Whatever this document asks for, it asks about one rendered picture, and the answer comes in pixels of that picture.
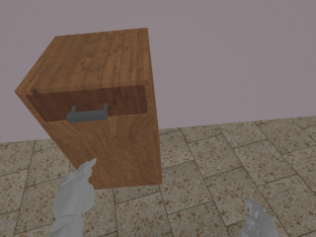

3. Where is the robot left forearm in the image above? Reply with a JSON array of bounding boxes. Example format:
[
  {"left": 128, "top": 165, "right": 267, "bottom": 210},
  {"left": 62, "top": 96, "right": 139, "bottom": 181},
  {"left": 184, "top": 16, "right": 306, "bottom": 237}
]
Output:
[{"left": 49, "top": 214, "right": 84, "bottom": 237}]

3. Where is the left robot hand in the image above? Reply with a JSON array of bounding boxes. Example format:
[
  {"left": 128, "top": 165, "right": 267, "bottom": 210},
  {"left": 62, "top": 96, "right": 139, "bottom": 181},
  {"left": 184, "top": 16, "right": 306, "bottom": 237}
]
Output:
[{"left": 53, "top": 158, "right": 97, "bottom": 220}]

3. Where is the cabinet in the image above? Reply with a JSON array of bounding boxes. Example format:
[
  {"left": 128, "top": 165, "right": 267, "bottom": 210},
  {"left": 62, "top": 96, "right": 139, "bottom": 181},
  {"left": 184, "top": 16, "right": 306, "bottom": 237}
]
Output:
[{"left": 15, "top": 28, "right": 163, "bottom": 190}]

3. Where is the drawer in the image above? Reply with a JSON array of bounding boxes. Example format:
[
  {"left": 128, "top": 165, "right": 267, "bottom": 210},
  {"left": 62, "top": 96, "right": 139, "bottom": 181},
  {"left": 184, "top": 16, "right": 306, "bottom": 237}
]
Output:
[{"left": 26, "top": 84, "right": 148, "bottom": 122}]

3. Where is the right robot hand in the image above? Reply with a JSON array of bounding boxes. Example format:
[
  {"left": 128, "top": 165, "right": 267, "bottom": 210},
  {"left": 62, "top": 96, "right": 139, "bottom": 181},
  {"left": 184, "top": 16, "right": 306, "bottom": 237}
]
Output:
[{"left": 240, "top": 197, "right": 279, "bottom": 237}]

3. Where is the handle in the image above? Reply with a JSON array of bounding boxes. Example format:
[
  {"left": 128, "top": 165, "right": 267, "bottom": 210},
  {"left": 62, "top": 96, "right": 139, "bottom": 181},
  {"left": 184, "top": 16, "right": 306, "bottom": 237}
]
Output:
[{"left": 66, "top": 103, "right": 108, "bottom": 123}]

